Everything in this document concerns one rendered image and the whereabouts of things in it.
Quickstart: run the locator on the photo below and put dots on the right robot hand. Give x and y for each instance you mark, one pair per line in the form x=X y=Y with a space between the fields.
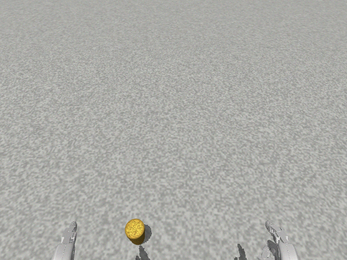
x=281 y=249

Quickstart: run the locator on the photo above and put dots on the left robot hand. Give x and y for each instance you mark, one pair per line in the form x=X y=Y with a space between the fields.
x=66 y=250

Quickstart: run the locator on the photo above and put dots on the cup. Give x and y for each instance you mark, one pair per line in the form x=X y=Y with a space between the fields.
x=135 y=231

